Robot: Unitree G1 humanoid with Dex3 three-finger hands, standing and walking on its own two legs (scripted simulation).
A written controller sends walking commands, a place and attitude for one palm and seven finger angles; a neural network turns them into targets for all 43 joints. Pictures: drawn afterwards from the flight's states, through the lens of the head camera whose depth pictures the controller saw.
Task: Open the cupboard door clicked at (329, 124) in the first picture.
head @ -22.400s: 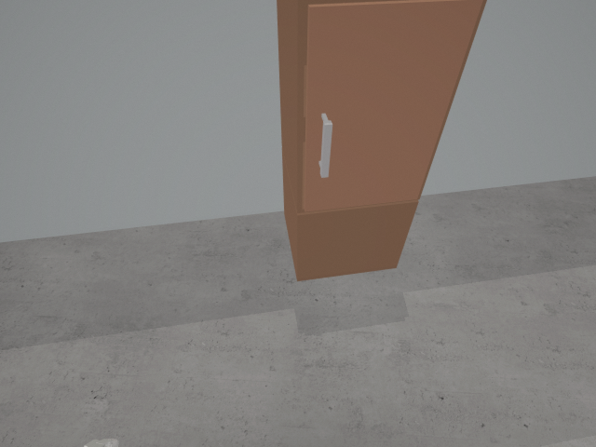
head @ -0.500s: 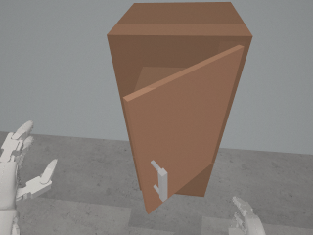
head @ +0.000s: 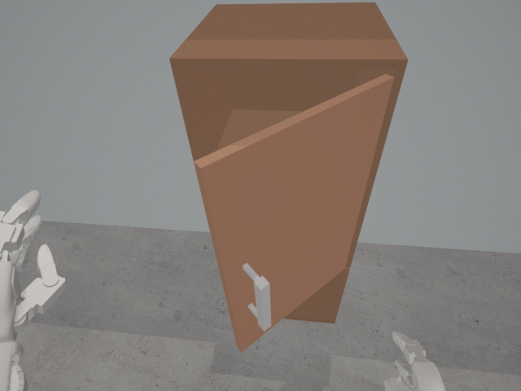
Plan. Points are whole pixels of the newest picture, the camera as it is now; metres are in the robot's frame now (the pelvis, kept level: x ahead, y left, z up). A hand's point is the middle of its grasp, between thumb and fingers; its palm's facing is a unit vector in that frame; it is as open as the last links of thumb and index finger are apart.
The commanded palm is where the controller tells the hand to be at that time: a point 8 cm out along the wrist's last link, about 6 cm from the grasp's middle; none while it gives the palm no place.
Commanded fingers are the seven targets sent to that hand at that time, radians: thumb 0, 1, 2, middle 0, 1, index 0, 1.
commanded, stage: step back with the hand held close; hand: left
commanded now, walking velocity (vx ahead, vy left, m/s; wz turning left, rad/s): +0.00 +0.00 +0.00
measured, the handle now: (256, 298) +0.31 +0.06 -0.08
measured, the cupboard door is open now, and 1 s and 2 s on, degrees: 45 45 45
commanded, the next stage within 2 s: stop stepping back and stand still in 1.74 s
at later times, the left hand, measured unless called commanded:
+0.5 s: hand (31, 303) +0.16 +0.29 +0.15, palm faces +0.39 -0.77 -0.50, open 7.4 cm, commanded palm +0.10 +0.32 +0.17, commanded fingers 0.00 0.90 0.90 -0.20 -0.30 -0.20 -0.30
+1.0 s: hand out of the picture +0.11 +0.30 +0.15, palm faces +0.47 -0.74 -0.48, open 7.4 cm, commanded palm +0.05 +0.33 +0.17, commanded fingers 0.00 0.90 0.90 -0.20 -0.30 -0.20 -0.30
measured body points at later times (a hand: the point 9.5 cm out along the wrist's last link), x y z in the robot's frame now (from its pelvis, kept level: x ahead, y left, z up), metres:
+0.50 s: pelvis -0.04 +0.02 +0.00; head -0.03 +0.02 +0.45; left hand +0.13 +0.33 +0.18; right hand +0.13 -0.23 -0.08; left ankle -0.04 +0.12 -0.74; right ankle +0.01 -0.10 -0.74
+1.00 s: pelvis -0.09 +0.03 -0.02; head -0.07 +0.04 +0.43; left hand +0.08 +0.34 +0.18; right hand +0.08 -0.21 -0.10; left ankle -0.04 +0.12 -0.74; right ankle +0.01 -0.10 -0.74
